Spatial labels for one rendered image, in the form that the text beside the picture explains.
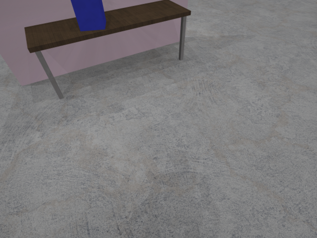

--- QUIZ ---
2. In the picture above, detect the carton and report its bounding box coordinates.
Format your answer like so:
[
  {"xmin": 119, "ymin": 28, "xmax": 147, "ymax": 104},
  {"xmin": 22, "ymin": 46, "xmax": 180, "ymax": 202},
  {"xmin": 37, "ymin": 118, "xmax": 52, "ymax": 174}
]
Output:
[{"xmin": 71, "ymin": 0, "xmax": 106, "ymax": 31}]

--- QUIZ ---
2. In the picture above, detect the table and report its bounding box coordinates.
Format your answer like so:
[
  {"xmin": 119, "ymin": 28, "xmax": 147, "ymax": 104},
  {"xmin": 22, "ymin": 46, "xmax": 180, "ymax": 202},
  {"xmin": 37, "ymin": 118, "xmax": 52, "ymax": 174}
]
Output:
[{"xmin": 24, "ymin": 0, "xmax": 191, "ymax": 99}]

